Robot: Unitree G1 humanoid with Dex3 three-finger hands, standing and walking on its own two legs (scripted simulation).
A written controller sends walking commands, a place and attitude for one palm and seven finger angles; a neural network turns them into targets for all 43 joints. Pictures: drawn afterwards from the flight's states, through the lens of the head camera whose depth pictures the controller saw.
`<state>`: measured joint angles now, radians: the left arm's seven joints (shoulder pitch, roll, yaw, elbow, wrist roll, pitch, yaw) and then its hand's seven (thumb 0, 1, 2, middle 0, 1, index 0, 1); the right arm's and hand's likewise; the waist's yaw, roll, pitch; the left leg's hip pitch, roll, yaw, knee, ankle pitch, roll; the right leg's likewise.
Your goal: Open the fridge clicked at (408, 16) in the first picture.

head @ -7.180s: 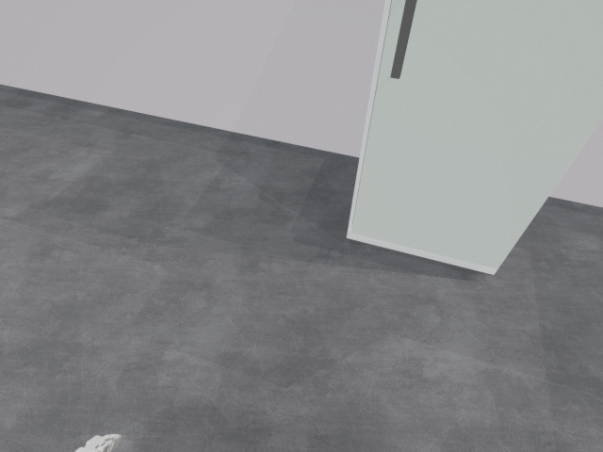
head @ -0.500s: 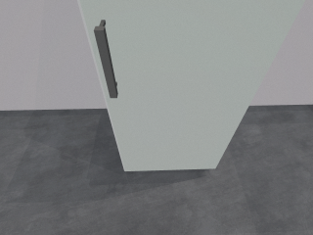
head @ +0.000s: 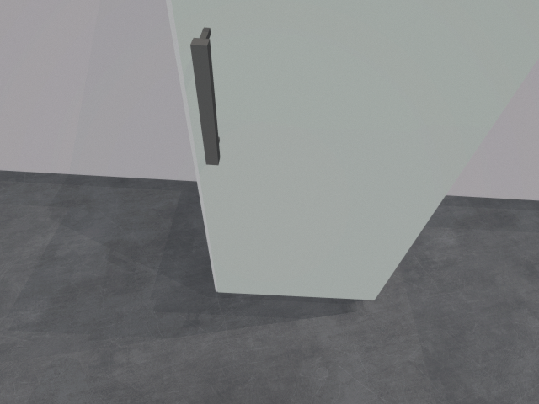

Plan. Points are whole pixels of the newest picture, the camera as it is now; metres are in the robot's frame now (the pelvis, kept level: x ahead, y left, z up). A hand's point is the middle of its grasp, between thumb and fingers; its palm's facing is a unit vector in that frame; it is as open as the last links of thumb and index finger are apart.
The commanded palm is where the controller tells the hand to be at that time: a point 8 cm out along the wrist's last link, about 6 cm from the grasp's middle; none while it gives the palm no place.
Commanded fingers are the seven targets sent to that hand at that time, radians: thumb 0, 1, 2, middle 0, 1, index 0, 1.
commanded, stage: shuffle to correct the standing spot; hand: left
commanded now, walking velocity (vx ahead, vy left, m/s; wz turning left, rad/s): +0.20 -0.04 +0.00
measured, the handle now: (209, 102) +0.56 +0.16 +0.15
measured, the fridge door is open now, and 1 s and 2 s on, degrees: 0 0 0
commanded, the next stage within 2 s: come to a stop and stand still in 0.34 s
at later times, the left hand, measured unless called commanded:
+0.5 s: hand (174, 377) +0.19 +0.18 -0.17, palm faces -0.01 -0.98 -0.20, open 7.3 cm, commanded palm none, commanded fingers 0.00 0.90 0.90 -0.20 -0.30 -0.20 -0.30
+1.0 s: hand out of the picture +0.15 +0.18 -0.17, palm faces +0.14 -0.95 -0.27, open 7.4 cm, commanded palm none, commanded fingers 0.00 0.90 0.90 -0.20 -0.30 -0.20 -0.30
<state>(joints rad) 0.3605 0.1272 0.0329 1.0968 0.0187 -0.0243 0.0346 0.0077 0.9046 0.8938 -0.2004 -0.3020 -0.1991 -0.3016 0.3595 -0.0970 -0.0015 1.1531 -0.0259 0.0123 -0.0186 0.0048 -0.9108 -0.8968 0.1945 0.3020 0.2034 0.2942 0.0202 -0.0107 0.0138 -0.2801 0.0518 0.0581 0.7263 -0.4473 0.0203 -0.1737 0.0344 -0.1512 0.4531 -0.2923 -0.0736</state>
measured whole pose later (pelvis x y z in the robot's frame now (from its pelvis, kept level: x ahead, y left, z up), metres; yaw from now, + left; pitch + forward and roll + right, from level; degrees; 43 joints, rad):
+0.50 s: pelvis +0.11 +0.00 +0.00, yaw +0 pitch +1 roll +0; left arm 0.14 0.19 0.06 1.03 0.02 0.02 0.00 0.02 0.93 0.89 -0.20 -0.30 -0.19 -0.30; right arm 0.43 -0.04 0.00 1.12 -0.04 -0.05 -0.04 0.00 -0.91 -0.90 0.20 0.30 0.21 0.29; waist -0.04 -0.02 0.09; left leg -0.06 0.05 0.11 0.37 -0.32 -0.02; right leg -0.61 -0.08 -0.08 0.92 -0.25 0.01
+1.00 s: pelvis +0.09 -0.04 -0.01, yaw +3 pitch +0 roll +2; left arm 0.17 0.23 0.08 0.96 0.04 0.05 0.04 0.00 0.91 0.89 -0.20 -0.30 -0.20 -0.30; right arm 0.13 -0.24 -0.07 0.94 -0.03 0.04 0.00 0.00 -0.92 -0.90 0.19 0.30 0.20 0.29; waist 0.05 -0.05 0.06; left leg -0.32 0.01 0.03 0.79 -0.45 -0.03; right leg -0.45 -0.09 -0.12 0.47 -0.03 -0.04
